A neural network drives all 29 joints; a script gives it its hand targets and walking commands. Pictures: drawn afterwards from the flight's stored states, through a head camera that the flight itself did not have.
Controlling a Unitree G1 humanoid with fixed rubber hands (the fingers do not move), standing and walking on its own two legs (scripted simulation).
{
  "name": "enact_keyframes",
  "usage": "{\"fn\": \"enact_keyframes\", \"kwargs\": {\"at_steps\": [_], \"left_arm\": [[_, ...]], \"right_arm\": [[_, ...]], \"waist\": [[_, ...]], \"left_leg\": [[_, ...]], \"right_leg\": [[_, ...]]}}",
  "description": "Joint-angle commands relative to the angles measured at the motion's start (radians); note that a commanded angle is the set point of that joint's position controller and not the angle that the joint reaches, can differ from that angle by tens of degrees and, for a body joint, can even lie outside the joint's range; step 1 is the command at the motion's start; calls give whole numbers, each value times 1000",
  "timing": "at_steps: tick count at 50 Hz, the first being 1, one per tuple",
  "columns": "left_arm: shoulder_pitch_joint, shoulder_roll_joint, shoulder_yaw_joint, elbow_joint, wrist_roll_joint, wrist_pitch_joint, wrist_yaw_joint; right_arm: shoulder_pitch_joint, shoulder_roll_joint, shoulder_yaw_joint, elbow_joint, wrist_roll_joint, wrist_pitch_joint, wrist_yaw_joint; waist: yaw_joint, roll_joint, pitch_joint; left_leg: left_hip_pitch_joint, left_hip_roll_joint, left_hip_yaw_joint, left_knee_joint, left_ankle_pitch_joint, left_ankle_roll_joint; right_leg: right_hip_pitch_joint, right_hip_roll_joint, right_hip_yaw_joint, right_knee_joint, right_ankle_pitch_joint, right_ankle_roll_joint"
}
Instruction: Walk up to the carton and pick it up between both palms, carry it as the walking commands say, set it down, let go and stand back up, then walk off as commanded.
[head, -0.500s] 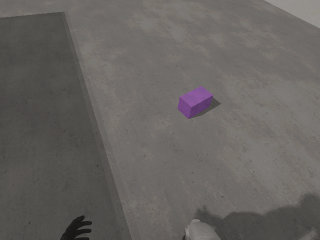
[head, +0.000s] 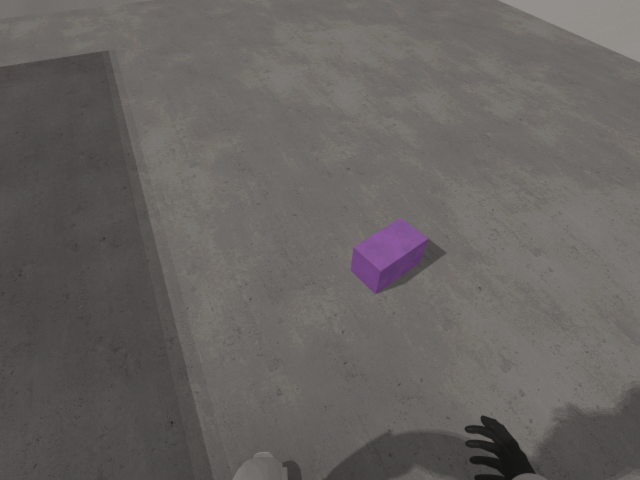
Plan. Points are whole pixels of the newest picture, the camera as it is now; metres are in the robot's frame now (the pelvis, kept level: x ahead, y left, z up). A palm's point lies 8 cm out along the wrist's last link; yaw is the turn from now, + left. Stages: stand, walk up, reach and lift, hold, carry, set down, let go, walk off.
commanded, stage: walk up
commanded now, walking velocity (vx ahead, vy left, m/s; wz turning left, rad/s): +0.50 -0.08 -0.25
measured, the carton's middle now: (388, 255) +1.04 -0.19 -0.70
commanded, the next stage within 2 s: none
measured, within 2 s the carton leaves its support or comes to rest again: neither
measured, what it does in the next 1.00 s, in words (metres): walks ahead: left foot, then right foot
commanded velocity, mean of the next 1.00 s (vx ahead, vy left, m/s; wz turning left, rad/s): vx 0.43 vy -0.11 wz -0.09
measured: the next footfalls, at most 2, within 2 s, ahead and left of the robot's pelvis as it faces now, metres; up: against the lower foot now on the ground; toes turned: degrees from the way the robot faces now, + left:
left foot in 0.06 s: +0.20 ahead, +0.14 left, +0.00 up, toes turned +7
right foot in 0.58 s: +0.39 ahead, -0.21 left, +0.00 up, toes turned -13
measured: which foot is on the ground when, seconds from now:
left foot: up 0.00-0.04, down 0.06-0.56, up 0.58-1.00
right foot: down 0.00-0.06, up 0.08-0.56, down 0.58-1.00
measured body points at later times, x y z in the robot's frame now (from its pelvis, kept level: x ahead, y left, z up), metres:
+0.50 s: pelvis +0.22 -0.03 +0.00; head +0.25 -0.02 +0.45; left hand +0.39 +0.19 -0.14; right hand +0.09 -0.25 -0.13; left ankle +0.16 +0.14 -0.74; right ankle +0.35 -0.20 -0.70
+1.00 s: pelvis +0.43 -0.10 +0.01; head +0.45 -0.10 +0.45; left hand +0.37 +0.13 -0.15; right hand +0.56 -0.34 -0.12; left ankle +0.56 +0.03 -0.70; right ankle +0.36 -0.21 -0.74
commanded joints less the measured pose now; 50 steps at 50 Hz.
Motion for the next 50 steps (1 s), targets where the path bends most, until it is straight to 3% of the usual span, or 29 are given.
{"fn": "enact_keyframes", "kwargs": {"at_steps": [1,2,3,4,5,6,7,8,9,10,14,18,21,22,25,27,28,29,30,31,33,36,38,40,41,44,47,49,50], "left_arm": [[-2,127,37,-37,3,-6,5],[32,130,32,-22,5,1,5],[17,114,26,-23,3,3,1],[-7,78,25,-79,1,0,-5],[26,66,23,-90,14,13,-4],[-1,107,28,-66,9,11,-7],[-13,68,19,-49,11,17,-12],[17,36,22,-23,11,26,-17],[-40,29,26,-46,14,46,-32],[-13,32,32,-42,21,60,-35],[-111,26,29,-96,25,74,-54],[-290,10,14,-153,6,78,-82],[-371,31,13,-174,-7,71,-91],[-395,54,19,-177,2,74,-91],[-410,61,16,-173,9,57,-84],[-303,74,18,-125,10,46,-76],[-144,128,35,-70,10,25,-58],[39,242,70,-29,33,-2,-34],[126,340,88,-16,23,0,-8],[51,298,72,-25,16,-2,-7],[-113,178,46,-50,12,-19,-2],[-171,99,17,-56,-3,-30,4],[-159,94,15,-64,1,-34,4],[-98,97,7,-34,-1,-35,9],[-73,88,3,-29,6,-37,13],[-8,118,14,-7,11,-33,25],[-32,111,16,11,3,-22,27],[16,96,16,19,7,-12,27],[25,100,17,25,9,-7,27]], "right_arm": [[21,-88,-26,-34,-1,-29,-15],[116,-109,-35,-6,-2,-34,-27],[303,-168,-55,49,-7,-38,-45],[532,-368,-102,97,-24,-39,-79],[536,-369,-87,113,-10,-39,-87],[428,-284,-73,110,-9,-43,-82],[317,-192,-49,89,-6,-44,-76],[257,-118,-34,98,-15,-51,-73],[240,-105,-35,91,-7,-47,-73],[231,-93,-26,88,-4,-51,-69],[347,-109,-29,110,-4,-65,-62],[383,-156,-46,116,-4,-60,-69],[359,-188,-58,115,-9,-51,-67],[376,-199,-59,117,-6,-51,-68],[415,-198,-63,130,-2,-42,-61],[385,-189,-64,130,-1,-32,-58],[381,-152,-52,137,-1,-30,-48],[397,-80,-32,116,-1,-28,-35],[381,-28,-16,73,-5,-33,-37],[357,-64,-10,66,-13,-40,-39],[305,-85,-21,95,-6,-51,-36],[340,-59,-22,93,-11,-3,-22],[281,-44,-31,91,-12,15,-23],[215,-44,-27,60,-11,29,-21],[160,-40,-24,44,-12,37,-19],[101,-57,-27,48,-14,50,-11],[24,-26,-3,6,7,23,-7],[-13,-20,2,6,3,22,-11],[-24,-25,0,-2,-1,15,-17]], "waist": [[-58,-109,74],[-93,-11,19],[-174,78,-118],[-232,327,-210],[-201,269,-269],[-151,200,-237],[-102,116,-131],[-64,124,-61],[-73,157,-6],[-50,163,19],[-64,195,30],[-114,185,80],[-110,209,120],[-115,154,118],[-123,160,65],[-61,129,28],[-1,41,-101],[65,-239,-221],[94,-425,-257],[48,-295,-235],[-25,-124,-80],[-93,-130,-42],[-90,-95,-34],[-81,-142,8],[-68,-80,25],[-52,-89,50],[-68,-202,62],[-40,-177,88],[-37,-101,71]], "left_leg": [[239,-35,21,-82,-20,7],[372,-66,59,-160,-100,20],[632,23,-28,-190,-119,55],[849,391,-538,-316,-4,118],[839,479,-760,-361,209,181],[729,412,-663,-341,201,177],[570,349,-446,-342,204,146],[467,272,-330,-361,148,129],[413,231,-244,-392,58,133],[356,204,-159,-390,126,126],[383,196,-74,-397,195,110],[359,212,-40,-481,-16,132],[310,211,-25,-545,-189,122],[337,224,-38,-544,-182,124],[412,230,-25,-464,-118,122],[351,189,44,-325,-97,105],[270,115,79,-87,-159,91],[59,-10,115,299,-420,61],[-183,-78,27,562,-534,67],[-210,-15,-77,651,-399,90],[-148,23,-101,633,-244,96],[-9,5,-93,557,-148,59],[-39,14,-75,512,-129,41],[-64,4,-60,412,-104,31],[-55,5,-50,369,-100,23],[-99,-1,-58,279,-57,12],[74,-36,-7,68,-29,28],[92,-55,33,34,-33,37],[105,-36,11,-4,-73,37]], "right_leg": [[-222,-196,132,-56,202,-121],[-240,-168,118,105,259,-121],[-356,-100,54,367,260,-101],[-653,39,-17,753,-166,-22],[-696,-18,94,955,-191,-6],[-671,-52,123,1007,-131,-7],[-635,-94,124,958,-36,-15],[-599,-102,89,941,21,-9],[-618,-107,67,963,58,0],[-590,-105,43,950,117,14],[-664,-118,0,852,223,35],[-622,-137,-37,518,269,45],[-504,-142,-82,313,221,36],[-504,-143,-90,314,228,32],[-461,-137,-98,228,147,21],[-291,-107,-160,186,152,27],[-37,-121,-121,154,91,5],[171,-344,209,24,-86,-43],[286,-498,521,-120,-141,-106],[211,-479,500,-116,-152,-109],[4,-394,286,-58,200,-101],[-139,-329,136,-105,293,-83],[-112,-349,101,-117,375,-122],[-117,-327,64,-133,456,-128],[-150,-360,83,-148,440,-142],[-98,-370,68,-127,551,-125],[-192,-258,-67,-125,350,-119],[-196,-273,-33,-121,362,-122],[-173,-304,-11,-97,364,-128]]}}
